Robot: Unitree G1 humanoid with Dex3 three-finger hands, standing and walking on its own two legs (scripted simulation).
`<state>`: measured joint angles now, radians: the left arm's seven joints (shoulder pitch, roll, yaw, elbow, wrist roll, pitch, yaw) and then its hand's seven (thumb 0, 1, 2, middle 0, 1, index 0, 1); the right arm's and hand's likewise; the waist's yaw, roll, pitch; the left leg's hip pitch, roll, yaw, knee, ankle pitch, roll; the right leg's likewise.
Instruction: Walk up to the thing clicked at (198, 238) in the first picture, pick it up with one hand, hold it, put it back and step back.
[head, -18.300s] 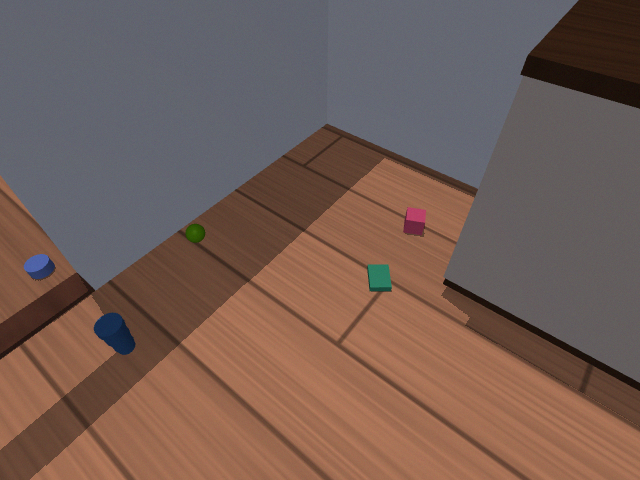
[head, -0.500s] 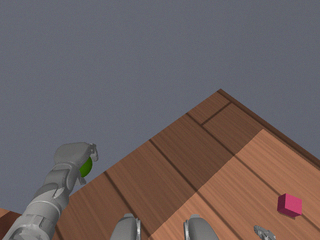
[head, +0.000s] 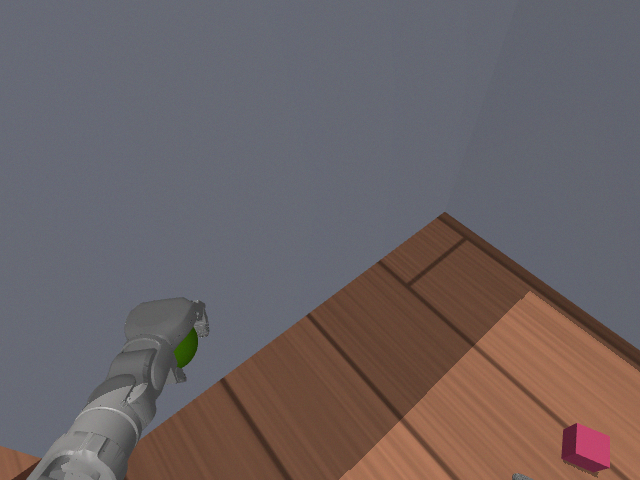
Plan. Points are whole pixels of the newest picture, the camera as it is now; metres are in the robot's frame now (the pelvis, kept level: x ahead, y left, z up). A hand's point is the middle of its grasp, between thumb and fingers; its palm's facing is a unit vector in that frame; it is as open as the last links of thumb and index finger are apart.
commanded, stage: hold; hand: left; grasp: from above
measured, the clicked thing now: (170, 343) +0.33 +0.24 -0.08
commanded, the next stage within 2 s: crouch in 1.88 s
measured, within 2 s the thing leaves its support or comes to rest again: neither
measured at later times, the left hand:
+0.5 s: hand (168, 329) +0.33 +0.22 -0.03, palm faces -0.44 -0.05 -0.90, open 8.8 cm
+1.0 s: hand (166, 342) +0.30 +0.21 -0.01, palm faces -0.44 -0.05 -0.90, open 8.8 cm
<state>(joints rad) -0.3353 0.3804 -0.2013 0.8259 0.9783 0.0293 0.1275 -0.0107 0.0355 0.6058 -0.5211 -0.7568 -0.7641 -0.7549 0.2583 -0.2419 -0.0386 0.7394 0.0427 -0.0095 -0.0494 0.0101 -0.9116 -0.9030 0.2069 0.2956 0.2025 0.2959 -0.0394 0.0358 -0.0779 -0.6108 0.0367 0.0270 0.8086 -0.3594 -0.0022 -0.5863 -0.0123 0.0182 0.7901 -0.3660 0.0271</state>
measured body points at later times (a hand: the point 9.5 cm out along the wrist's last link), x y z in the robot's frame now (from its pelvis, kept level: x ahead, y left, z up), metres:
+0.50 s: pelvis +0.02 +0.00 +0.02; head +0.04 -0.02 +0.47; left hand +0.35 +0.22 +0.03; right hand +0.14 -0.27 -0.10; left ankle +0.02 +0.12 -0.70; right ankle +0.02 -0.14 -0.70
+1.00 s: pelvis +0.00 -0.01 +0.03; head +0.01 -0.03 +0.48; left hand +0.32 +0.21 +0.05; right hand +0.14 -0.27 -0.09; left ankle +0.02 +0.12 -0.70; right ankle +0.02 -0.14 -0.70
